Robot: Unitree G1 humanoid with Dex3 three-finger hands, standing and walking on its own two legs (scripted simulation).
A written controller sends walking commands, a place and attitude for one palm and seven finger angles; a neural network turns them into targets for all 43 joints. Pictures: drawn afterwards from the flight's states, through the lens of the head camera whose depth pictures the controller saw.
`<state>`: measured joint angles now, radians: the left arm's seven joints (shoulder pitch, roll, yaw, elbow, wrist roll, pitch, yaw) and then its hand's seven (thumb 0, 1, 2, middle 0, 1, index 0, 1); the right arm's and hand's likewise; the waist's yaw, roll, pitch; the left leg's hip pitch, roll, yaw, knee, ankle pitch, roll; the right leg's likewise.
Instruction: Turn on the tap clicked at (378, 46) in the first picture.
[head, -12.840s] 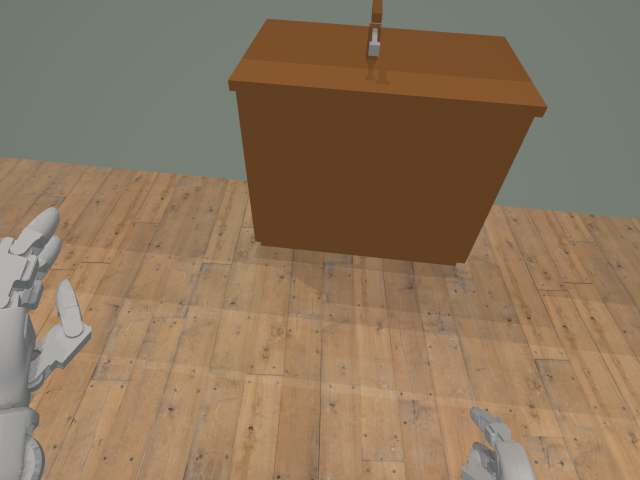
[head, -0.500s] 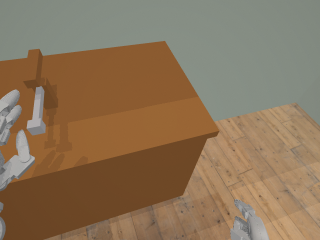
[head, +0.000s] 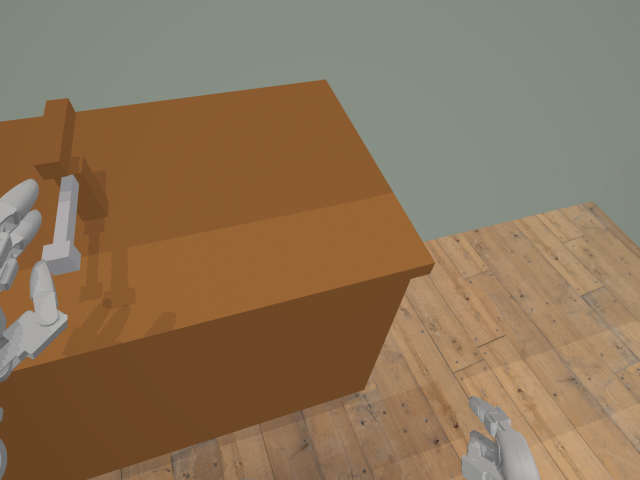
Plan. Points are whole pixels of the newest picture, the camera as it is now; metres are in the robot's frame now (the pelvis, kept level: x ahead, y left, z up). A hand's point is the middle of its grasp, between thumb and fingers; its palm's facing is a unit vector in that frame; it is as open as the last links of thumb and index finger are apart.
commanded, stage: come to a stop and stand still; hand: left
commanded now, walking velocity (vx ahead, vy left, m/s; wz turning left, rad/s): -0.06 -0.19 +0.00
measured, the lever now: (61, 258) +0.33 +0.32 +0.09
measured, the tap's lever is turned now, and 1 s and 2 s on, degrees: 0 0 0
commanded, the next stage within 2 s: look again from close up in 1.26 s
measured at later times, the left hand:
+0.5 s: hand (39, 343) +0.20 +0.26 +0.15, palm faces +0.21 -0.88 -0.42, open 7.4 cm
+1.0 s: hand out of the picture +0.22 +0.31 +0.17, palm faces +0.33 -0.87 -0.35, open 7.4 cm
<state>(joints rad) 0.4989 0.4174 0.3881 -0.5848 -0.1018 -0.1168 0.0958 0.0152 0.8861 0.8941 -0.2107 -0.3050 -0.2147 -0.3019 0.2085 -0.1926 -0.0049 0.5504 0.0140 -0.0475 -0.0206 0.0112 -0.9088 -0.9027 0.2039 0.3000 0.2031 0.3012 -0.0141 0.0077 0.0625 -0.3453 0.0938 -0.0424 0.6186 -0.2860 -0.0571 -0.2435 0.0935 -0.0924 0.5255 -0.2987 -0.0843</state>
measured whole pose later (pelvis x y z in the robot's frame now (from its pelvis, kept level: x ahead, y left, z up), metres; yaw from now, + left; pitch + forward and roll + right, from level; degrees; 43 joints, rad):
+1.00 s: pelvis -0.01 +0.07 +0.01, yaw -4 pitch -1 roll -1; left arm 0.36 0.35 0.34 -0.40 -0.01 -0.22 0.09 0.02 0.89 0.89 -0.21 -0.31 -0.21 -0.30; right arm 0.21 -0.18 0.05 0.57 0.00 -0.15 -0.01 0.01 -0.91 -0.90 0.21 0.30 0.21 0.30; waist 0.04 -0.03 0.03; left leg -0.23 -0.03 0.03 0.46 -0.21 0.06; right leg -0.18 -0.01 -0.03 0.40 -0.19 0.02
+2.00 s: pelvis -0.01 +0.05 +0.00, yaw -4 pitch +0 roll +0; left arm 0.35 0.37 0.34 -0.42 -0.10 0.05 0.01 0.01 0.89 0.89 -0.20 -0.30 -0.21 -0.30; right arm 0.16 -0.24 0.04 0.61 0.01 -0.08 0.01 0.01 -0.91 -0.90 0.21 0.30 0.21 0.30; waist 0.02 0.01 -0.01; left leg -0.27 -0.03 0.03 0.54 -0.26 0.03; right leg -0.25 0.00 -0.03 0.55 -0.29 -0.01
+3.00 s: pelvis -0.01 +0.02 -0.01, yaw -1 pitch +0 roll +0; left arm 0.48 0.27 0.26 -0.52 -0.19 0.09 0.16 0.02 0.89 0.89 -0.21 -0.30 -0.21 -0.30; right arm 0.20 -0.23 0.05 0.62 0.04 -0.21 -0.09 0.01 -0.91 -0.90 0.20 0.30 0.20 0.30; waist 0.08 0.04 -0.08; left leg -0.36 -0.01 -0.03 0.68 -0.33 -0.01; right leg -0.32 0.02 -0.09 0.69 -0.38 -0.06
